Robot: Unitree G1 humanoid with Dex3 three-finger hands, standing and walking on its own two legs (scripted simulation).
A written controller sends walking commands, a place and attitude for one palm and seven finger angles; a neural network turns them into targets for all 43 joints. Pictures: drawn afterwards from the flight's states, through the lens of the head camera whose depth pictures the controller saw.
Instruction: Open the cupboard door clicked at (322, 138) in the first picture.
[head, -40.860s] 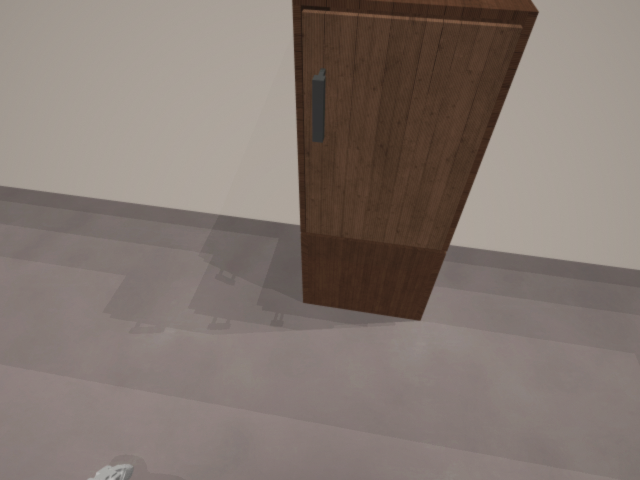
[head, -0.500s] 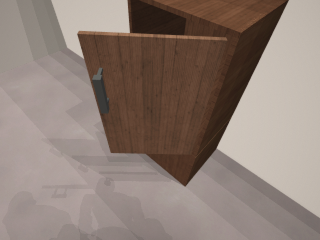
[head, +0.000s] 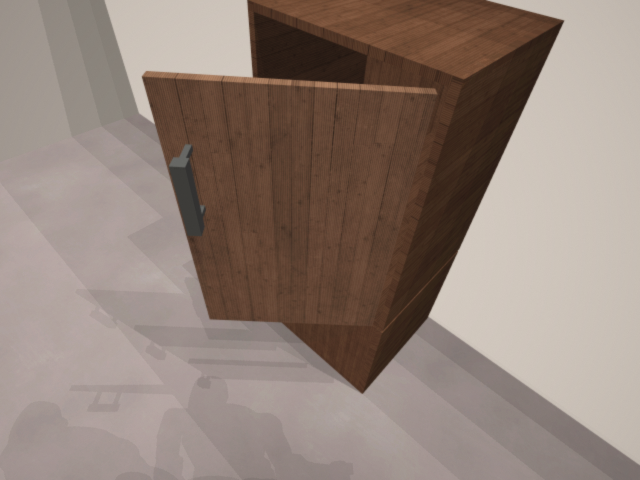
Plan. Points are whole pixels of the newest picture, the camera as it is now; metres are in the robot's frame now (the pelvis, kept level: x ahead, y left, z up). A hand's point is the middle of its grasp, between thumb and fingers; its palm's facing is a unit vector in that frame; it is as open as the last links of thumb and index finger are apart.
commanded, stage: come to a stop and stand still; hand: left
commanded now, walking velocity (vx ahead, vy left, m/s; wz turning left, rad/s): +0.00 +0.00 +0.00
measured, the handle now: (191, 191) +0.51 +0.24 +0.08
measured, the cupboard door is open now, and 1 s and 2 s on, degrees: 42 42 42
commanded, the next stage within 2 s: look again from close up in 1.04 s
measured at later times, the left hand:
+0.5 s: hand out of the picture -0.06 +0.25 -0.17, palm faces +0.01 -0.98 -0.22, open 7.4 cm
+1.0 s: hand out of the picture -0.15 +0.22 -0.17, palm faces +0.05 -0.99 -0.16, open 7.4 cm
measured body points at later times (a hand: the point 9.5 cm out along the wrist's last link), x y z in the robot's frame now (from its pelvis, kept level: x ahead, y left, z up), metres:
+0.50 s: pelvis -0.06 +0.06 +0.01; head -0.07 +0.07 +0.46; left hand -0.06 +0.30 -0.15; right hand -0.04 -0.19 -0.14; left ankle -0.01 +0.13 -0.73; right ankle -0.05 -0.09 -0.73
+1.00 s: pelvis -0.09 +0.07 +0.01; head -0.10 +0.07 +0.46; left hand -0.15 +0.27 -0.15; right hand -0.09 -0.15 -0.15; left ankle -0.01 +0.13 -0.73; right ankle -0.05 -0.09 -0.73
